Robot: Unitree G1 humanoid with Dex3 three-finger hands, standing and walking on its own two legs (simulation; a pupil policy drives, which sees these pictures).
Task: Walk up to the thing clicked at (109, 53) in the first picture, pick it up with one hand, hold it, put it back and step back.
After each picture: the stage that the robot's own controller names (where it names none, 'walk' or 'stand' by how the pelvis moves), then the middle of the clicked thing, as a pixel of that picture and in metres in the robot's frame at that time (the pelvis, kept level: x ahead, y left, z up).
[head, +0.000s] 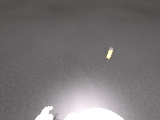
stand; (109, 53) +1.35 -0.37 -0.66
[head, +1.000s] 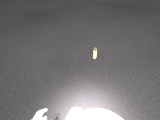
walk; (95, 53) +1.27 +0.02 -0.63
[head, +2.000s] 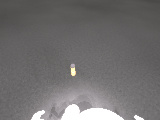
walk; (73, 69) +0.76 +0.29 -0.62
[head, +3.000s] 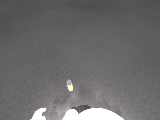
walk; (70, 85) +0.49 +0.27 -0.63
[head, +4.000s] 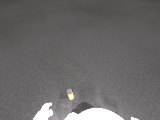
stand; (70, 94) +0.39 +0.26 -0.65
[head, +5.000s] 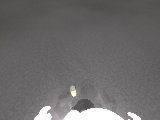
stand; (73, 91) +0.40 +0.23 -0.65
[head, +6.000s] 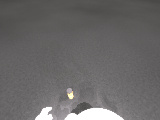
stand; (70, 93) +0.41 +0.25 -0.66
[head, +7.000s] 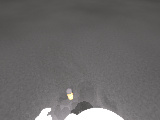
stand; (69, 94) +0.39 +0.26 -0.66
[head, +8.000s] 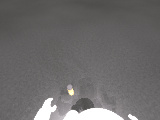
go down; (70, 90) +0.41 +0.25 -0.65
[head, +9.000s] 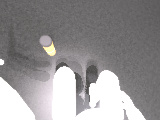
go down; (49, 47) +0.46 +0.32 -0.22
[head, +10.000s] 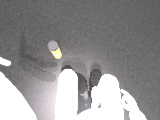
close in; (55, 51) +0.46 +0.31 -0.26
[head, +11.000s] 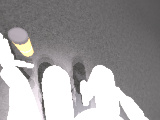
close in; (24, 45) +0.44 +0.35 -0.15
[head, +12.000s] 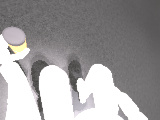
lift; (18, 44) +0.42 +0.35 -0.16
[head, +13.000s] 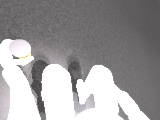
lift; (23, 52) +0.37 +0.33 -0.15
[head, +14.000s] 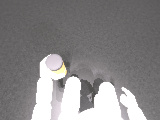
lift; (58, 68) +0.32 +0.22 +0.01
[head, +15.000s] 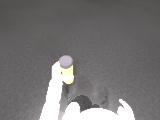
hold; (67, 71) +0.32 +0.17 +0.04
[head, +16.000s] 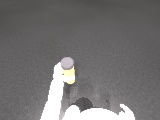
hold; (69, 72) +0.32 +0.16 +0.04
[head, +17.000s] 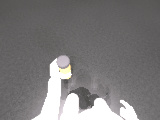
crouch; (65, 69) +0.35 +0.18 -0.01
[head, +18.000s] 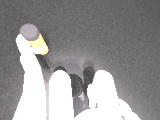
lower; (37, 42) +0.47 +0.30 -0.05
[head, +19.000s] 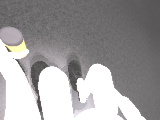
lower; (17, 46) +0.42 +0.34 -0.16
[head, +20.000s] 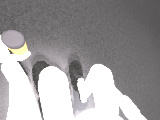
lower; (19, 48) +0.41 +0.34 -0.16
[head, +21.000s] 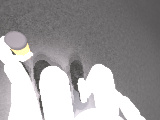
lower; (21, 49) +0.40 +0.34 -0.16
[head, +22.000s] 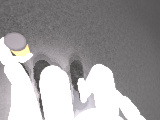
lower; (21, 50) +0.39 +0.34 -0.16
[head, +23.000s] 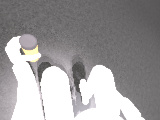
open; (31, 50) +0.41 +0.31 -0.16
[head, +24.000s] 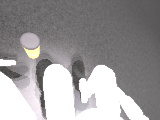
stand; (32, 48) +0.40 +0.31 -0.16
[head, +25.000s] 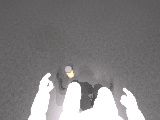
walk; (69, 72) +0.42 +0.23 -0.44
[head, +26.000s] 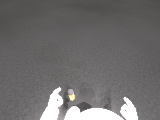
stand; (71, 95) +0.37 +0.21 -0.60
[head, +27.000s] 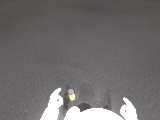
stand; (71, 95) +0.38 +0.21 -0.60
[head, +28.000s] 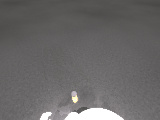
stand; (74, 97) +0.39 +0.20 -0.65
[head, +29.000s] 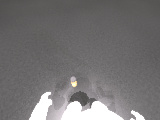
walk; (73, 81) +0.44 +0.18 -0.64
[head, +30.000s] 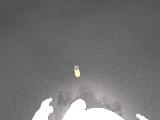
walk; (77, 71) +0.66 +0.24 -0.63
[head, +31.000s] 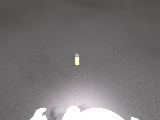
stand; (77, 59) +0.99 +0.27 -0.63
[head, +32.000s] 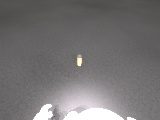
stand; (79, 60) +1.01 +0.22 -0.65
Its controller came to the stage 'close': yes
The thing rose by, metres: 0.68
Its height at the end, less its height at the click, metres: +0.00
